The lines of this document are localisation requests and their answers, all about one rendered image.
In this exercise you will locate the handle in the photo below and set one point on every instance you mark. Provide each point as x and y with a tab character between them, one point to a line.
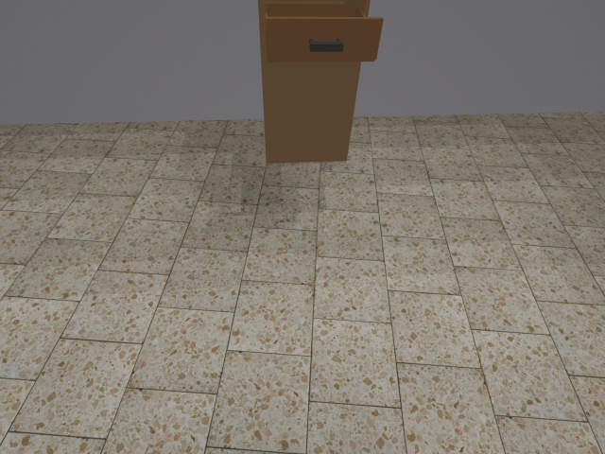
326	46

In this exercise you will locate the cabinet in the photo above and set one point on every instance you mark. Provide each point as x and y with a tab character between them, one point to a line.
308	106

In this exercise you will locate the drawer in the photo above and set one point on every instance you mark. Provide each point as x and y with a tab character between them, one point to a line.
290	26

